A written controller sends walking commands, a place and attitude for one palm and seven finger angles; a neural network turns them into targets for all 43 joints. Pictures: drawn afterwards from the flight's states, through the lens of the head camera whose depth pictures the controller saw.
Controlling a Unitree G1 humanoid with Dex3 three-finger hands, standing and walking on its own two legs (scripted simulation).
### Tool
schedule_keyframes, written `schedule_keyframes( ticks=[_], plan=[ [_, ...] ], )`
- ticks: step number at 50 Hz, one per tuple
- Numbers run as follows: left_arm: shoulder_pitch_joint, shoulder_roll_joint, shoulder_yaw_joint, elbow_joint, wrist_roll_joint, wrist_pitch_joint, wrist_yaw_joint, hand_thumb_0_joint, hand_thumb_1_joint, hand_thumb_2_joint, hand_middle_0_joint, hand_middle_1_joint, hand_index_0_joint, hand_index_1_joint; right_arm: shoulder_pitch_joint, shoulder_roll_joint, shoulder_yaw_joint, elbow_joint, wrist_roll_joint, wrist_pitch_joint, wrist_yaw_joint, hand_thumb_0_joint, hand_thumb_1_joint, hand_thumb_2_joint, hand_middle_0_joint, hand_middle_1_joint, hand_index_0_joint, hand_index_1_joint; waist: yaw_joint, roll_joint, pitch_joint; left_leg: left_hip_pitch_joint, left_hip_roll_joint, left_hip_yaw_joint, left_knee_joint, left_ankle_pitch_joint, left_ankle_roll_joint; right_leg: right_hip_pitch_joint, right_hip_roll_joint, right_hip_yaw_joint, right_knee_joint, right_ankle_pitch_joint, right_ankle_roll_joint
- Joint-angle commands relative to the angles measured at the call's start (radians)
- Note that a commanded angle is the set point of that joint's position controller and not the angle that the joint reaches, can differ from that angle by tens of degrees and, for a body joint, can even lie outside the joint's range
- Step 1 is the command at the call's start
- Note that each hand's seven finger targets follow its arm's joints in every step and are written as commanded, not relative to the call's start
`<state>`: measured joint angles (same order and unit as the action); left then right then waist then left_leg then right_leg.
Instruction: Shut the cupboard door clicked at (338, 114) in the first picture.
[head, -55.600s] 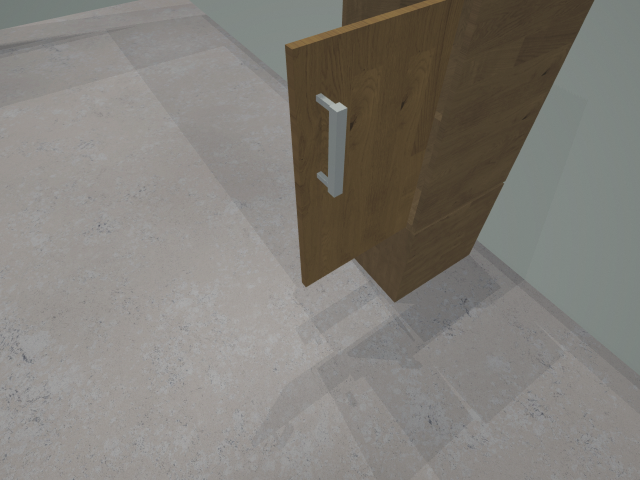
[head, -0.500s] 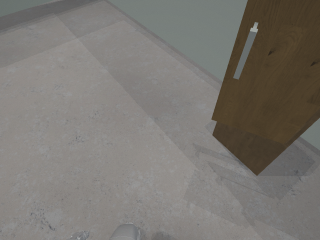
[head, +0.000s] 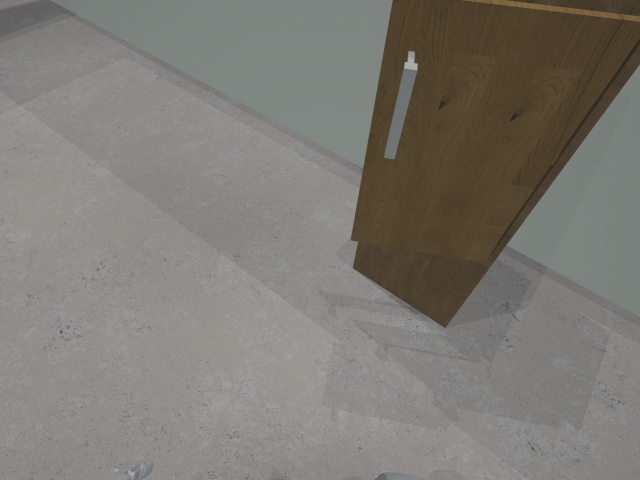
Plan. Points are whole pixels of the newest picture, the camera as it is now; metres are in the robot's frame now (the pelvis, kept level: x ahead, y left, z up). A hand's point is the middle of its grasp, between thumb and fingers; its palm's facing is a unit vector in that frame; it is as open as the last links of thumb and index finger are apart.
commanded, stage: turn to face it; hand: left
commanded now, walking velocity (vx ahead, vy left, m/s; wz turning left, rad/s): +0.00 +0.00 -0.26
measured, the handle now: (399, 108) +0.67 -0.09 +0.08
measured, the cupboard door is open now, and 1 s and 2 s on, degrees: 27 27 27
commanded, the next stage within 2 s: take the last steps up to it in 0.04 s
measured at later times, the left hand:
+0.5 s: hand out of the picture +0.10 +0.14 -0.18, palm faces -0.06 -0.99 -0.16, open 7.3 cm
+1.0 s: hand (329, 357) +0.32 +0.00 -0.18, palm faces -0.26 -0.94 -0.22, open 7.4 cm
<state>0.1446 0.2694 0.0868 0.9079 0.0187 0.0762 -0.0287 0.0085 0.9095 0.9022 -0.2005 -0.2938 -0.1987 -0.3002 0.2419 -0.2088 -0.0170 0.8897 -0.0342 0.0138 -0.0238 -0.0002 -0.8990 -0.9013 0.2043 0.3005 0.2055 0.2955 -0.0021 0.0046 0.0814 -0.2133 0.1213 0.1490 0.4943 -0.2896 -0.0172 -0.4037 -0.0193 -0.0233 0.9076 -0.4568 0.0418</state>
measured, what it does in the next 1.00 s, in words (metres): walks ahead: right foot, then left foot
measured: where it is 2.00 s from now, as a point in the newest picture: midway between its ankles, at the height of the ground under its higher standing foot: outside the picture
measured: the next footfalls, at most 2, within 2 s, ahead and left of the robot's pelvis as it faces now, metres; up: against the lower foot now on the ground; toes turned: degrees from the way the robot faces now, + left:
right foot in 0.10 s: +0.03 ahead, -0.14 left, +0.00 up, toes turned -6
left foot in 0.50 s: +0.12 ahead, +0.07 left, +0.00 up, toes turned +0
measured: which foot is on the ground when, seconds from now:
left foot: down 0.00-0.10, up 0.12-0.48, down 0.50-0.94, up 0.96-1.00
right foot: up 0.00-0.08, down 0.10-0.50, up 0.52-0.90, down 0.92-1.00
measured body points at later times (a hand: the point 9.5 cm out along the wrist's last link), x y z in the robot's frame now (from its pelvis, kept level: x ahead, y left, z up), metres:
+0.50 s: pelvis +0.05 -0.04 -0.01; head +0.07 -0.03 +0.44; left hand +0.10 +0.19 -0.17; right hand +0.08 -0.30 -0.14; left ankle +0.08 +0.07 -0.74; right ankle -0.01 -0.13 -0.74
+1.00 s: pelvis +0.18 -0.16 -0.02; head +0.23 -0.19 +0.42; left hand +0.34 +0.05 -0.16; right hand +0.07 -0.39 -0.18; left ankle +0.10 +0.04 -0.69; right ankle +0.22 -0.28 -0.74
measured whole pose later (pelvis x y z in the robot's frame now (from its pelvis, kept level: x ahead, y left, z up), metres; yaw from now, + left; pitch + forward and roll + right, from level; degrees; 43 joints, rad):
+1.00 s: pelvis +0.18 -0.16 -0.02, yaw -13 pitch +1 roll +0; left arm 0.12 0.19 0.05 0.99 0.02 -0.04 -0.03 0.00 0.91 0.90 -0.20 -0.29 -0.20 -0.30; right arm 0.36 -0.21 -0.05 1.08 -0.02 0.01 -0.01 0.00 -0.90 -0.90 0.20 0.30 0.20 0.30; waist -0.04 0.04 0.11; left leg -0.25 0.17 0.05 0.97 -0.56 -0.04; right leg -0.42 -0.03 -0.09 0.64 -0.25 -0.03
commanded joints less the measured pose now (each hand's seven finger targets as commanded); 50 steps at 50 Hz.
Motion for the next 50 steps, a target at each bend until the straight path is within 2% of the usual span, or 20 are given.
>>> schedule_keyframes(
  ticks=[1,3,4,5,6,12,20,23,24,25,26,27,31,37,42,44,45,46,47,50],
  plan=[
    [-0.014,0.018,-0.012,-0.074,-0.002,-0.036,0.002,0.0,0.9,0.9,-0.2,-0.3,-0.2,-0.3,0.057,-0.217,-0.069,-0.021,0.002,-0.005,-0.007,0.0,-0.9,-0.9,0.2,0.3,0.2,0.3,-0.029,0.232,-0.131,0.123,0.201,-0.12,-0.052,0.575,0.131,0.074,0.028,-0.063,-0.228,0.064,-0.018],
    [0.07,0.047,-0.006,-0.041,0.0,-0.045,0.006,0.0,0.9,0.9,-0.2,-0.3,-0.2,-0.3,0.028,-0.215,-0.071,-0.017,0.012,-0.001,-0.003,0.0,-0.9,-0.9,0.2,0.3,0.2,0.3,0.019,0.16,-0.133,0.016,0.163,-0.071,0.038,0.418,0.067,0.252,0.022,-0.061,-0.449,0.286,-0.033],
    [0.13,0.11,0.005,-0.022,0.007,-0.058,0.014,0.0,0.9,0.9,-0.2,-0.3,-0.2,-0.3,0.033,-0.178,-0.068,-0.022,0.021,-0.001,0.002,0.0,-0.9,-0.9,0.2,0.3,0.2,0.3,0.043,0.009,-0.169,-0.096,0.103,-0.016,0.168,0.233,0.009,0.398,-0.099,0.086,-0.536,0.465,-0.069],
    [0.177,0.214,0.026,-0.001,0.015,-0.069,0.03,0.0,0.9,0.9,-0.2,-0.3,-0.2,-0.3,0.0,-0.085,-0.044,-0.059,0.025,-0.001,0.007,0.0,-0.9,-0.9,0.2,0.3,0.2,0.3,0.067,-0.293,-0.157,-0.35,-0.048,0.04,0.38,-0.3,-0.046,0.507,-0.337,0.38,-0.562,0.781,-0.174],
    [0.206,0.224,0.018,0.009,-0.001,-0.069,0.038,0.0,0.9,0.9,-0.2,-0.3,-0.2,-0.3,-0.04,-0.12,-0.043,-0.06,0.026,0.017,-0.005,0.0,-0.9,-0.9,0.2,0.3,0.2,0.3,0.087,-0.226,-0.161,-0.322,-0.038,-0.1,0.523,-0.376,-0.039,0.386,-0.398,0.391,-0.561,0.857,-0.269],
    [0.033,0.094,-0.008,-0.024,-0.003,-0.079,0.042,0.0,0.9,0.9,-0.2,-0.3,-0.2,-0.3,0.025,-0.116,-0.051,0.015,0.004,0.018,0.017,0.0,-0.9,-0.9,0.2,0.3,0.2,0.3,-0.019,-0.192,-0.085,-0.336,-0.02,-0.103,0.63,-0.092,-0.061,0.264,-0.18,0.166,-0.635,0.415,-0.216],
    [0.106,0.109,0.008,0.027,0.013,-0.092,0.027,0.0,0.9,0.9,-0.2,-0.3,-0.2,-0.3,-0.051,-0.084,-0.056,-0.012,0.004,-0.015,0.02,0.0,-0.9,-0.9,0.2,0.3,0.2,0.3,0.017,-0.123,-0.03,-0.264,-0.04,-0.07,0.26,-0.143,-0.042,0.256,-0.202,0.287,-0.678,0.14,-0.28],
    [0.052,0.095,0.009,0.027,0.002,-0.086,0.019,0.0,0.9,0.9,-0.2,-0.3,-0.2,-0.3,0.102,-0.087,-0.051,0.042,0.004,-0.04,0.003,0.0,-0.9,-0.9,0.2,0.3,0.2,0.3,-0.061,-0.079,-0.066,0.023,-0.068,-0.037,-0.001,0.029,-0.031,0.129,-0.13,0.236,-0.555,0.125,-0.223],
    [0.059,0.055,-0.001,0.022,-0.007,-0.084,0.013,0.0,0.9,0.9,-0.2,-0.3,-0.2,-0.3,0.18,-0.131,-0.057,0.072,0.002,-0.053,-0.006,0.0,-0.9,-0.9,0.2,0.3,0.2,0.3,-0.091,0.036,-0.099,0.215,-0.013,-0.105,-0.101,0.034,-0.018,0.002,-0.062,0.179,-0.405,0.125,-0.174],
    [0.084,-0.02,-0.017,0.007,-0.011,-0.084,0.002,0.0,0.9,0.9,-0.2,-0.3,-0.2,-0.3,0.271,-0.239,-0.081,0.093,-0.014,-0.059,-0.011,0.0,-0.9,-0.9,0.2,0.3,0.2,0.3,-0.118,0.329,-0.133,0.348,0.258,-0.486,-0.207,-0.112,0.067,-0.208,0.064,0.052,-0.115,-0.008,-0.105],
    [0.017,0.016,-0.016,-0.028,0.001,-0.082,-0.003,0.0,0.9,0.9,-0.2,-0.3,-0.2,-0.3,0.31,-0.287,-0.085,0.088,-0.014,-0.054,-0.023,0.0,-0.9,-0.9,0.2,0.3,0.2,0.3,-0.142,0.286,-0.087,0.29,0.428,-0.671,-0.306,-0.191,0.158,-0.296,0.055,0.041,0.107,-0.119,-0.086],
    [-0.009,0.051,-0.002,-0.039,0.014,-0.077,-0.011,0.0,0.9,0.9,-0.2,-0.3,-0.2,-0.3,0.262,-0.271,-0.078,0.067,-0.01,-0.048,-0.023,0.0,-0.9,-0.9,0.2,0.3,0.2,0.3,-0.111,0.146,-0.017,0.197,0.427,-0.618,-0.327,-0.211,0.188,-0.309,-0.012,0.089,0.192,-0.064,-0.084],
    [0.049,0.029,0.008,0.013,0.02,-0.058,-0.033,0.0,0.9,0.9,-0.2,-0.3,-0.2,-0.3,0.113,-0.171,-0.043,0.04,-0.006,-0.066,-0.025,0.0,-0.9,-0.9,0.2,0.3,0.2,0.3,-0.023,0.133,0.048,0.037,0.268,-0.297,-0.336,-0.028,0.102,-0.263,-0.047,0.074,0.261,0.163,-0.044],
    [0.005,-0.029,-0.017,0.007,0.009,-0.049,-0.033,0.0,0.9,0.9,-0.2,-0.3,-0.2,-0.3,0.173,-0.163,-0.054,0.088,-0.003,-0.067,-0.016,0.0,-0.9,-0.9,0.2,0.3,0.2,0.3,-0.032,0.165,0.026,0.103,0.207,-0.052,-0.276,0.271,0.105,-0.235,-0.061,-0.017,0.029,0.265,-0.016],
    [-0.016,-0.014,-0.019,0.013,0.006,-0.068,-0.03,0.0,0.9,0.9,-0.2,-0.3,-0.2,-0.3,0.16,-0.186,-0.074,0.105,-0.005,-0.053,-0.006,0.0,-0.9,-0.9,0.2,0.3,0.2,0.3,-0.036,0.206,0.006,0.085,0.205,-0.013,-0.189,0.328,0.091,-0.039,-0.019,-0.095,-0.244,0.273,-0.037],
    [0.105,0.017,-0.009,0.052,0.007,-0.085,-0.024,0.0,0.9,0.9,-0.2,-0.3,-0.2,-0.3,0.139,-0.199,-0.077,0.107,0.003,-0.047,-0.005,0.0,-0.9,-0.9,0.2,0.3,0.2,0.3,0.023,0.158,-0.072,0.063,0.181,0.01,-0.038,0.401,0.059,0.174,0.013,-0.113,-0.369,0.309,-0.055],
    [0.217,0.073,0.0,0.091,0.011,-0.097,-0.015,0.0,0.9,0.9,-0.2,-0.3,-0.2,-0.3,0.139,-0.171,-0.072,0.11,0.009,-0.048,0.004,0.0,-0.9,-0.9,0.2,0.3,0.2,0.3,0.074,0.041,-0.124,-0.038,0.123,0.04,0.129,0.369,0.029,0.371,0.008,-0.076,-0.427,0.339,-0.072],
    [0.358,0.167,0.026,0.132,0.019,-0.113,0.002,0.0,0.9,0.9,-0.2,-0.3,-0.2,-0.3,0.143,-0.099,-0.056,0.096,0.022,-0.051,0.013,0.0,-0.9,-0.9,0.2,0.3,0.2,0.3,0.137,-0.204,-0.242,-0.225,0.006,0.081,0.404,0.029,0.0,0.58,-0.211,0.174,-0.491,0.413,-0.136],
    [0.382,0.219,0.031,0.151,0.005,-0.116,0.013,0.0,0.9,0.9,-0.2,-0.3,-0.2,-0.3,0.134,-0.049,-0.042,0.065,0.032,-0.044,0.007,0.0,-0.9,-0.9,0.2,0.3,0.2,0.3,0.116,-0.345,-0.277,-0.312,-0.077,-0.013,0.651,-0.395,-0.001,0.566,-0.369,0.382,-0.58,0.555,-0.216],
    [0.161,0.094,-0.008,0.11,-0.005,-0.118,0.044,0.0,0.9,0.9,-0.2,-0.3,-0.2,-0.3,0.125,-0.051,-0.04,0.099,0.028,-0.03,0.001,0.0,-0.9,-0.9,0.2,0.3,0.2,0.3,0.024,-0.203,-0.188,-0.302,-0.006,-0.155,0.728,-0.231,-0.008,0.384,-0.324,0.25,-0.556,0.847,-0.221]
  ],
)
